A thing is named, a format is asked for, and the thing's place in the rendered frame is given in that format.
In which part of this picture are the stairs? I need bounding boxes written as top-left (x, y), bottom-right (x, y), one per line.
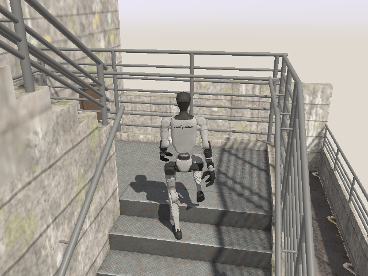
top-left (97, 200), bottom-right (273, 276)

